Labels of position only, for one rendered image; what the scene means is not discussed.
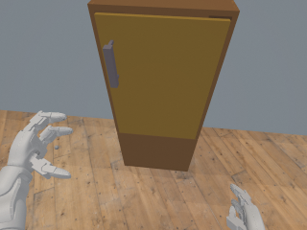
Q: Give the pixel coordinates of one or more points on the handle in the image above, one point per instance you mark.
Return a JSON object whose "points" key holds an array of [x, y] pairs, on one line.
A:
{"points": [[111, 64]]}

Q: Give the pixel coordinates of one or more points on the cupboard door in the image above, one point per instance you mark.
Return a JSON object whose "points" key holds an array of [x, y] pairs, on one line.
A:
{"points": [[166, 65]]}

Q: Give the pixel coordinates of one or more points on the left robot forearm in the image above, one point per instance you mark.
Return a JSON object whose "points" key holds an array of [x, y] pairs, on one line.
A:
{"points": [[14, 188]]}

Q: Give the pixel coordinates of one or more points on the robot left hand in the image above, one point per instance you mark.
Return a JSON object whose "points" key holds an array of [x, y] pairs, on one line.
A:
{"points": [[26, 144]]}

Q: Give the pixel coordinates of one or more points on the robot right hand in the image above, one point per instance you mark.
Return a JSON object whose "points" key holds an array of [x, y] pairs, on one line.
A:
{"points": [[249, 215]]}

